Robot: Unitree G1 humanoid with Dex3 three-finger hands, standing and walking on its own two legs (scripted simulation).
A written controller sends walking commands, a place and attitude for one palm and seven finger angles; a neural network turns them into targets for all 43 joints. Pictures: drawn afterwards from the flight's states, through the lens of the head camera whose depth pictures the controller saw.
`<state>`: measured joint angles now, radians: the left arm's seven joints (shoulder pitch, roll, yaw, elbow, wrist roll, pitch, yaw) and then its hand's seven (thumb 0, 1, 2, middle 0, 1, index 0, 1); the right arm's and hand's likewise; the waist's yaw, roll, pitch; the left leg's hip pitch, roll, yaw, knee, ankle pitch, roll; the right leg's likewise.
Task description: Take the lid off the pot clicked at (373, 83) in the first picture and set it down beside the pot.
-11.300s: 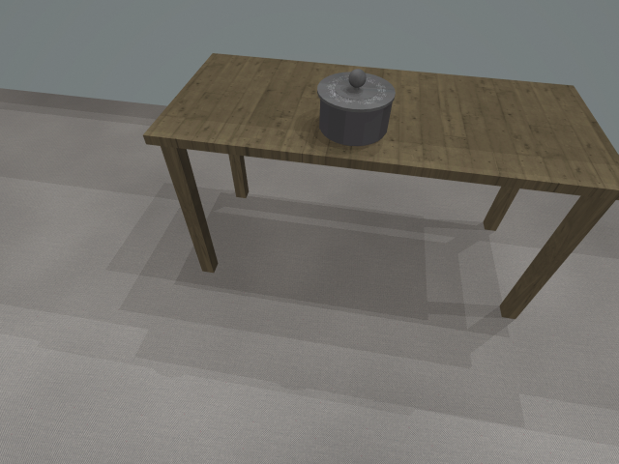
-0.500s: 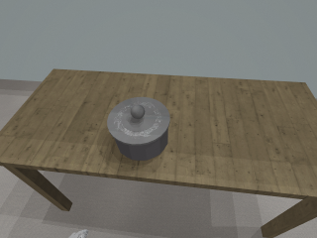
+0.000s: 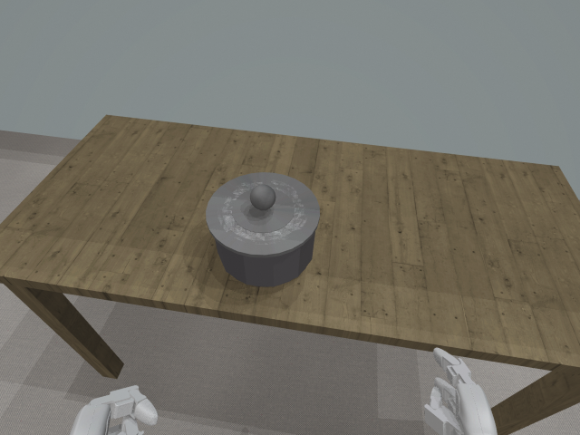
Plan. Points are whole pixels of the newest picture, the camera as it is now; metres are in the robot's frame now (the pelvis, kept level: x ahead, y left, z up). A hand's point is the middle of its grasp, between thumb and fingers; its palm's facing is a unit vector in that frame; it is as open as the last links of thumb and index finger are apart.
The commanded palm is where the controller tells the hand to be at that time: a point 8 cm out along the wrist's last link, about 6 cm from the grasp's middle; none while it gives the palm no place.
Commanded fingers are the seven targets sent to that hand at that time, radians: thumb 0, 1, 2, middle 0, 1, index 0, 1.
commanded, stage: raise the hand higher, near the body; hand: left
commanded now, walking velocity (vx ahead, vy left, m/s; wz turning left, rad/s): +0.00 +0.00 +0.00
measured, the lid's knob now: (262, 197) +0.49 +0.10 +0.04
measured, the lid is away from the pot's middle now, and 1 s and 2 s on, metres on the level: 0.00 0.00 0.00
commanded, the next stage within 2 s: reach forward and open the fingers in 0.88 s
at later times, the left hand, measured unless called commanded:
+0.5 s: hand (123, 393) +0.16 +0.23 +0.01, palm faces +0.24 -0.90 -0.37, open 3.1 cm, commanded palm +0.11 +0.26 +0.05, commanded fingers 0.00 0.90 0.90 -1.30 -1.50 -1.30 -1.50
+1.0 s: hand (101, 324) +0.20 +0.23 +0.11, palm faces +0.31 -0.85 -0.43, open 3.1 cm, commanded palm +0.15 +0.27 +0.14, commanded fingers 0.00 0.86 0.89 -1.25 -1.47 -1.25 -1.47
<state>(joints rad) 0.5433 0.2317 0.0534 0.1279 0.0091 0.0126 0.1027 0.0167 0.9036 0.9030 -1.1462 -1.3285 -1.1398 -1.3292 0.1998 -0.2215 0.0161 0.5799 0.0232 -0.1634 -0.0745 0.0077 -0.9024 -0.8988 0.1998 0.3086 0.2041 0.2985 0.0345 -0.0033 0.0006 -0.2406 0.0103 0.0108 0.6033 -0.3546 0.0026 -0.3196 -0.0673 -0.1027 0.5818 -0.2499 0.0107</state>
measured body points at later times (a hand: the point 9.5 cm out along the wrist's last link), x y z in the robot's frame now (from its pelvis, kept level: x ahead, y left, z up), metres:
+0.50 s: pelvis +0.02 +0.00 +0.00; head +0.03 +0.00 +0.45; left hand +0.15 +0.27 +0.03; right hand +0.20 -0.22 -0.08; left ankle -0.02 +0.12 -0.73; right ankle +0.04 -0.13 -0.73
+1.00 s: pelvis +0.02 +0.00 +0.01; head +0.02 -0.01 +0.46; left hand +0.18 +0.27 +0.14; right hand +0.20 -0.22 -0.08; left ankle -0.02 +0.12 -0.73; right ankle +0.04 -0.13 -0.73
